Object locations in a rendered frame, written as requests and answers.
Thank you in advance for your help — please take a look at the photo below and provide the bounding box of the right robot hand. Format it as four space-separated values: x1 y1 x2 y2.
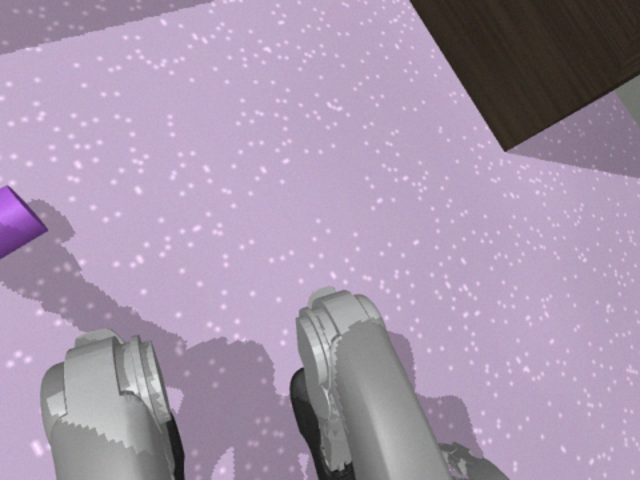
438 442 510 480

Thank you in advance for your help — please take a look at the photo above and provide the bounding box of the right robot foot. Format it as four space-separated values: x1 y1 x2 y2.
290 367 356 480

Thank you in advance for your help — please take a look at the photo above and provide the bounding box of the can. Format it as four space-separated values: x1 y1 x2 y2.
0 185 48 259

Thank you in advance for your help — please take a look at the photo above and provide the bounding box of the left robot foot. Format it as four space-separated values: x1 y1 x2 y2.
166 413 185 480

